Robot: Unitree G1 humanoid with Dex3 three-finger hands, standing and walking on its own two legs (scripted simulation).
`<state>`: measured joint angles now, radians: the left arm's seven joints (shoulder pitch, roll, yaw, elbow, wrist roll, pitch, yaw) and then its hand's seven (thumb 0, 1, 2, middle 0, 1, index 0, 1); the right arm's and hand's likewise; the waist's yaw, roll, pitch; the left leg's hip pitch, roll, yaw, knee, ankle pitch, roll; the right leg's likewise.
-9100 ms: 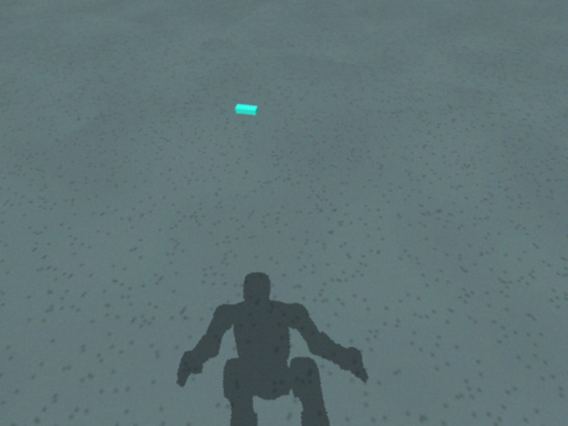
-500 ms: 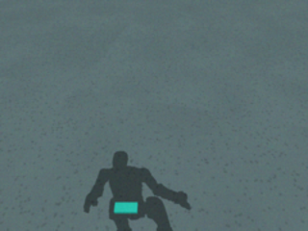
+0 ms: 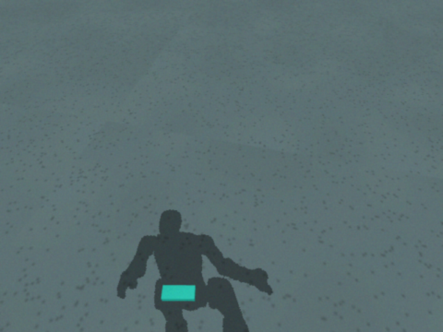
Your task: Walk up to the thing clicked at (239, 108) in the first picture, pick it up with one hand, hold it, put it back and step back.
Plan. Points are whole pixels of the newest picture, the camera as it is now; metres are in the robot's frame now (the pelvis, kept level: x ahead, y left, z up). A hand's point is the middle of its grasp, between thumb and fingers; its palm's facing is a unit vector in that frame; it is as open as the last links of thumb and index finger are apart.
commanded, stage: walk up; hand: left
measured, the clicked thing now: (178, 293) +0.39 +0.19 -0.76
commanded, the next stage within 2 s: stand in 1.86 s
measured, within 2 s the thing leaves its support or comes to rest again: neither
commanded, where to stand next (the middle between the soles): +0.01 -0.04 m, yaw +0 degrees
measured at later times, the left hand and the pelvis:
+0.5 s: hand out of the picture +0.06 +0.16 -0.17, palm faces -0.04 -0.94 -0.35, open 7.3 cm; pelvis -0.03 -0.08 -0.02, yaw +1 degrees
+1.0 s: hand out of the picture +0.04 +0.20 -0.15, palm faces +0.00 -0.92 -0.38, open 7.3 cm; pelvis -0.05 -0.07 +0.00, yaw +0 degrees
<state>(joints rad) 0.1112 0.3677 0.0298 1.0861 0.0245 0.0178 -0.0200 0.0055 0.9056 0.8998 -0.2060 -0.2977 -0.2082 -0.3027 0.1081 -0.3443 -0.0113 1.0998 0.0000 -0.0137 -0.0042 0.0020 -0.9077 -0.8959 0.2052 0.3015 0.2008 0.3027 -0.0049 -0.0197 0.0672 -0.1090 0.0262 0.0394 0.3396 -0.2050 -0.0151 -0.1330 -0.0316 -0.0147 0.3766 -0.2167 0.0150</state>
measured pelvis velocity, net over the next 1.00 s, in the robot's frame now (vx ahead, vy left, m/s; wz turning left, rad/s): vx -0.05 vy -0.07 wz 0.00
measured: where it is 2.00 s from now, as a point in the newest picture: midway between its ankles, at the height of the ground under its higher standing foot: outside the picture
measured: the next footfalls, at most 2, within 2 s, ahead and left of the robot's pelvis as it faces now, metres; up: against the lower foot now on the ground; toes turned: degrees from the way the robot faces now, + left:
right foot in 0.24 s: +0.01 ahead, -0.20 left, +0.00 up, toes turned +0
left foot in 0.54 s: -0.01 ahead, +0.05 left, +0.00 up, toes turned -1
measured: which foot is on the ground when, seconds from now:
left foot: down 0.00-0.24, up 0.26-0.52, down 0.54-1.00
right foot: down 0.00-0.02, up 0.04-0.22, down 0.24-1.00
